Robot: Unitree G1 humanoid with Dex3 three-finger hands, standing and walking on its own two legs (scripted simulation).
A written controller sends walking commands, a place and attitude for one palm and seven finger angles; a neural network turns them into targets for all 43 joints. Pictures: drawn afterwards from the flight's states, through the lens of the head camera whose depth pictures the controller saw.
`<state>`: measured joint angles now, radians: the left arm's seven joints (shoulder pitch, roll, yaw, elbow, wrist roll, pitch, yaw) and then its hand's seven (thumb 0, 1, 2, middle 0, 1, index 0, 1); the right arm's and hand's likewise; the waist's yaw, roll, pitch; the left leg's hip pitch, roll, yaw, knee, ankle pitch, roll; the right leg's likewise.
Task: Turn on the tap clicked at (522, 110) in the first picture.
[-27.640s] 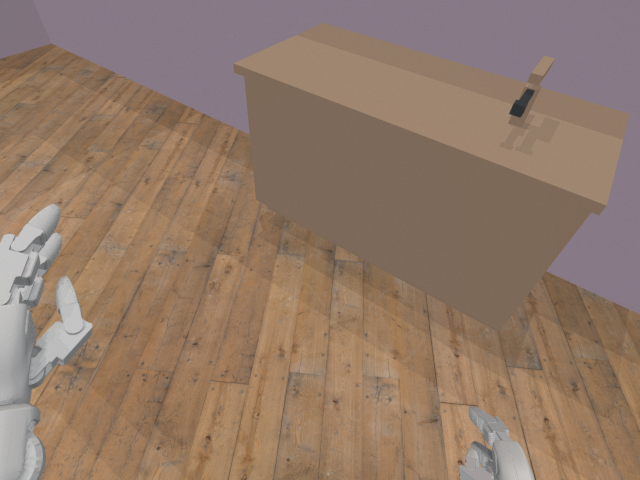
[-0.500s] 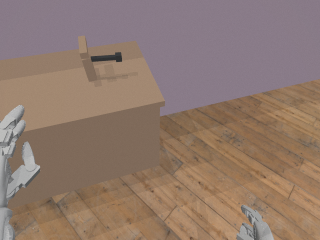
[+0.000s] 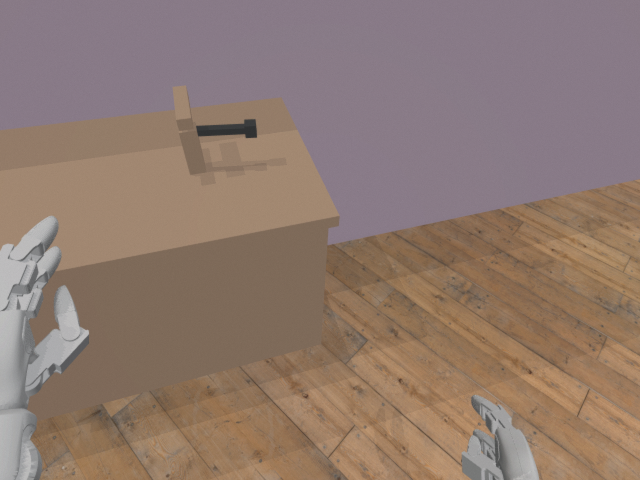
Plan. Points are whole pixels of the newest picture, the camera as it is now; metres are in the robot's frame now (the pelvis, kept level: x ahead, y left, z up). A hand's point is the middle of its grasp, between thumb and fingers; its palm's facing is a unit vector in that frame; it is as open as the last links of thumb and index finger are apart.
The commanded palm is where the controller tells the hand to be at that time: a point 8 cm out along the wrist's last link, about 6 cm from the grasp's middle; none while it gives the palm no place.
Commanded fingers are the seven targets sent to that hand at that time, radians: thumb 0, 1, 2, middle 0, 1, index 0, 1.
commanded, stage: stand and check the lever's angle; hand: left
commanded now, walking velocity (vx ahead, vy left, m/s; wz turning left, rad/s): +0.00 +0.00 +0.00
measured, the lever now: (250, 128) +0.77 +0.20 +0.03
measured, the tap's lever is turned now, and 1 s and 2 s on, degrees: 81 81 81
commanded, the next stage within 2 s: stand and wait in 0.08 s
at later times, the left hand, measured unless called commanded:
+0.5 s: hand (60, 347) +0.20 +0.26 +0.15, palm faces +0.40 -0.84 -0.37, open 7.4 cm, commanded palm +0.14 +0.29 +0.17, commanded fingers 0.00 0.90 0.90 -0.20 -0.30 -0.20 -0.30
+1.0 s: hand (71, 337) +0.21 +0.25 +0.15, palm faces +0.39 -0.84 -0.37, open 7.4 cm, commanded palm +0.15 +0.29 +0.17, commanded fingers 0.00 0.90 0.90 -0.20 -0.30 -0.20 -0.30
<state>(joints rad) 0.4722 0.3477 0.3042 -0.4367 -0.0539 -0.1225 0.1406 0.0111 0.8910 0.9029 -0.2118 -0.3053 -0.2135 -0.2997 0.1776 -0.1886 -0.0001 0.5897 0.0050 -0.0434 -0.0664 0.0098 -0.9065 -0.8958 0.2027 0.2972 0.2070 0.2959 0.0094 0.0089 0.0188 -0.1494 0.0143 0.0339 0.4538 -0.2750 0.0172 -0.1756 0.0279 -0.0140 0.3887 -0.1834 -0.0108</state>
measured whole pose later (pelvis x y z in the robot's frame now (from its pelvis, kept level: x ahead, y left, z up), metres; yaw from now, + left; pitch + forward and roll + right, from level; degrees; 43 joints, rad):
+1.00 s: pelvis -0.01 +0.01 +0.00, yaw +0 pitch -1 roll -1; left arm 0.46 0.33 0.30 -0.42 -0.04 -0.13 0.14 0.01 0.89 0.90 -0.21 -0.31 -0.21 -0.30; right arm 0.18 -0.21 -0.01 0.60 0.00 -0.06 -0.08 0.01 -0.91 -0.90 0.20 0.30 0.21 0.30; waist 0.01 0.02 0.01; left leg -0.17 0.00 0.04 0.44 -0.26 0.03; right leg -0.19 0.02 -0.01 0.37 -0.16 0.00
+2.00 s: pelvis -0.02 +0.01 +0.00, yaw +0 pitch -2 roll -1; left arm 0.46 0.33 0.30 -0.43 -0.04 -0.12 0.14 0.01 0.89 0.90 -0.21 -0.31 -0.21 -0.30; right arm 0.20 -0.21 -0.01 0.61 0.00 -0.06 -0.08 0.01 -0.91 -0.90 0.20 0.30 0.21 0.30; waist 0.01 0.03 0.01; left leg -0.17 0.00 0.03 0.43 -0.23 0.03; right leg -0.19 0.01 -0.01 0.36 -0.14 0.00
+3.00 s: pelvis -0.01 +0.01 +0.00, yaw +1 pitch -1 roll -1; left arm 0.46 0.34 0.30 -0.43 -0.05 -0.12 0.14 0.01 0.89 0.90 -0.21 -0.31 -0.21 -0.30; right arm 0.19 -0.21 0.00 0.60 0.00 -0.06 -0.08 0.01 -0.91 -0.90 0.20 0.30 0.21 0.30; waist 0.02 0.03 0.01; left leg -0.17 -0.01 0.03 0.43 -0.25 0.03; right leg -0.18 0.01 -0.02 0.36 -0.15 0.01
